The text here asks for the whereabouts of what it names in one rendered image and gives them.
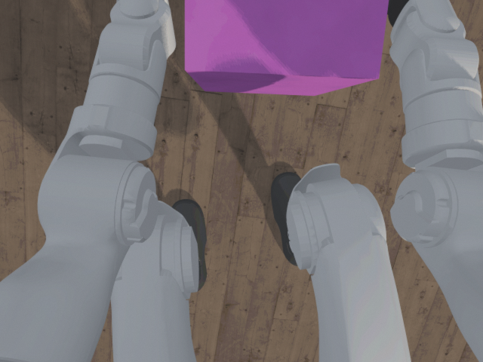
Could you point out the right robot upper arm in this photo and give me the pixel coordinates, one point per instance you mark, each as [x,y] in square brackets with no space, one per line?
[440,211]

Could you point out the left robot upper arm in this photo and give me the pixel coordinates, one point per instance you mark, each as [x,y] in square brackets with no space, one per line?
[53,308]

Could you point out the right robot hand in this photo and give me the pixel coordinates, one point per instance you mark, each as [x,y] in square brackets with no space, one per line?
[394,9]

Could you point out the robot right forearm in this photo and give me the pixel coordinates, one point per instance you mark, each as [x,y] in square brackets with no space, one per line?
[441,91]

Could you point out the robot right foot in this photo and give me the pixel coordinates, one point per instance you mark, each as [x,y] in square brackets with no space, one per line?
[282,187]

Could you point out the right robot thigh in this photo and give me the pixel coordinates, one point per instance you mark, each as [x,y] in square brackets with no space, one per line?
[359,314]

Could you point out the robot left forearm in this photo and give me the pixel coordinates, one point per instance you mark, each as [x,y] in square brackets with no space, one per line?
[125,86]

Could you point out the carton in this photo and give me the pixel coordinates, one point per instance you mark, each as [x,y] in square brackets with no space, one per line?
[290,47]

